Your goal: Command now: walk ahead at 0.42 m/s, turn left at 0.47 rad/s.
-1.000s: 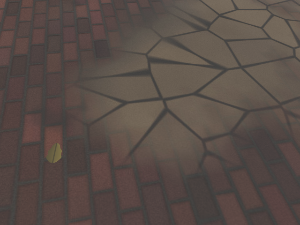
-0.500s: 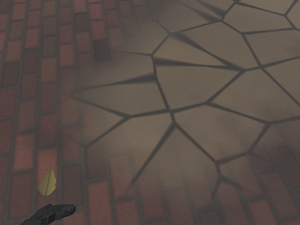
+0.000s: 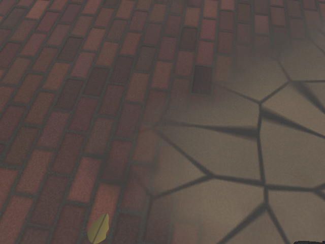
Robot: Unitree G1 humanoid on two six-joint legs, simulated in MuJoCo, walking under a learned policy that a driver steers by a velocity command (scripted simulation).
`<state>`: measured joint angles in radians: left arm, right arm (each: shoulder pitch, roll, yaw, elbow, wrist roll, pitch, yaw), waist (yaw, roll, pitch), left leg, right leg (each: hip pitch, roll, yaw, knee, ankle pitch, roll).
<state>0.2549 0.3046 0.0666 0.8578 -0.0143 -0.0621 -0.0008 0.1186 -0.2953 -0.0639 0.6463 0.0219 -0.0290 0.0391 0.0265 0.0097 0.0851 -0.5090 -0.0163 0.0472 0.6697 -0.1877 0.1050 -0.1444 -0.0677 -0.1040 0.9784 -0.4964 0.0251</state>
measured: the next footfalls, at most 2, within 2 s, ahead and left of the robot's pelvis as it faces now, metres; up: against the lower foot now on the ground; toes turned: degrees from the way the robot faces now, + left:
right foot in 0.40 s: +0.34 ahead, -0.12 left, +0.00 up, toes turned +5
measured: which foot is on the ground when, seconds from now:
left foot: down 0.00-1.00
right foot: up 0.00-0.38, down 0.40-1.00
